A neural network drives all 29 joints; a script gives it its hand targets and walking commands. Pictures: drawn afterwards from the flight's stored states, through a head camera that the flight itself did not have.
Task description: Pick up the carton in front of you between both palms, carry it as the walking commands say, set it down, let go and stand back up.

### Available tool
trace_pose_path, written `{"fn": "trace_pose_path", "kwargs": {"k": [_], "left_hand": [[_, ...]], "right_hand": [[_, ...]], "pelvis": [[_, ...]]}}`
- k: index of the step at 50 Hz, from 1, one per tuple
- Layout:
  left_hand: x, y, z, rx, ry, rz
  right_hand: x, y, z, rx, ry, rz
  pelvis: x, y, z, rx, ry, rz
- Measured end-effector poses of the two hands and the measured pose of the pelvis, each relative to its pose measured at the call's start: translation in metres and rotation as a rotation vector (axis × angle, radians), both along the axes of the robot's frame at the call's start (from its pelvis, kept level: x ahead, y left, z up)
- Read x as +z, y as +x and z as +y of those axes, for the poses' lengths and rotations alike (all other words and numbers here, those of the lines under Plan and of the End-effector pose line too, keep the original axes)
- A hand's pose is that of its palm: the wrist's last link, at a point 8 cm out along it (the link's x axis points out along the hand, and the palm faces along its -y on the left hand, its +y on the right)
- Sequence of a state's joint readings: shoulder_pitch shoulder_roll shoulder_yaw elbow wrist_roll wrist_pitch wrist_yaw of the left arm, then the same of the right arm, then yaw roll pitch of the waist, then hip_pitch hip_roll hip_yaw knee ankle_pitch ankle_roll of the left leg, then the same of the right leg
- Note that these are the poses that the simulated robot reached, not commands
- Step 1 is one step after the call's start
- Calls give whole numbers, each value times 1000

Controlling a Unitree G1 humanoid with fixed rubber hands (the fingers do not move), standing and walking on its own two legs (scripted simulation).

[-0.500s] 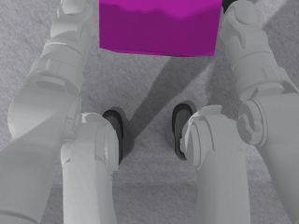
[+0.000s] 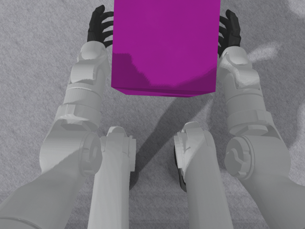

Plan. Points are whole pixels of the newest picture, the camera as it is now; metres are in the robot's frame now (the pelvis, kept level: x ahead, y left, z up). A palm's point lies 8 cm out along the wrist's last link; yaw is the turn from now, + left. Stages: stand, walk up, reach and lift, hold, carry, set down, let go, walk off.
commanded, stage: reach and lift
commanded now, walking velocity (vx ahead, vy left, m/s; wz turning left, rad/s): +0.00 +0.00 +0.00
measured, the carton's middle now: (161, 56) +0.51 -0.04 -0.15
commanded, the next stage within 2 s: none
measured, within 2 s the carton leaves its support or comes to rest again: neither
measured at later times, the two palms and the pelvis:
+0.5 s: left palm (63, 21) +0.49 +0.12 +0.07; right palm (273, 27) +0.47 -0.18 +0.07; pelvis +0.02 +0.00 +0.13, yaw -1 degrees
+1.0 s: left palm out of the picture +0.44 +0.13 +0.24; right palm out of the picture +0.42 -0.17 +0.23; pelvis +0.07 +0.00 +0.27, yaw -1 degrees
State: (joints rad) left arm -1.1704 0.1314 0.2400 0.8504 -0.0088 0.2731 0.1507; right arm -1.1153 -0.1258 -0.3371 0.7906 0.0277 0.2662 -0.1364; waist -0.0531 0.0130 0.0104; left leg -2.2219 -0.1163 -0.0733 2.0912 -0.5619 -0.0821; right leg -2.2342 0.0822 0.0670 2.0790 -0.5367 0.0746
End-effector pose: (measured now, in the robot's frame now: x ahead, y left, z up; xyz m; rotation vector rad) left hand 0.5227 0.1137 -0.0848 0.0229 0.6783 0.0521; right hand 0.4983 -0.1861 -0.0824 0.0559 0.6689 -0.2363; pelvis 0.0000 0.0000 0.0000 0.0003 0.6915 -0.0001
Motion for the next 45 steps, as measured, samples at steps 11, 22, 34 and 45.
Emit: {"fn": "trace_pose_path", "kwargs": {"k": [11,22,34,45], "left_hand": [[86,-19,2,6,8,30],[140,-27,3,8,1,14],[217,-53,11,36,-13,26],[290,-75,13,46,-10,25]], "right_hand": [[82,-20,2,14,-7,33],[138,-27,3,6,-2,15],[218,-46,11,18,5,26],[287,-67,13,22,16,24]], "pelvis": [[61,-7,2,-12,4,36],[112,11,4,-19,5,40],[182,41,3,-16,-1,-50],[246,61,2,-19,-1,-176]]}}
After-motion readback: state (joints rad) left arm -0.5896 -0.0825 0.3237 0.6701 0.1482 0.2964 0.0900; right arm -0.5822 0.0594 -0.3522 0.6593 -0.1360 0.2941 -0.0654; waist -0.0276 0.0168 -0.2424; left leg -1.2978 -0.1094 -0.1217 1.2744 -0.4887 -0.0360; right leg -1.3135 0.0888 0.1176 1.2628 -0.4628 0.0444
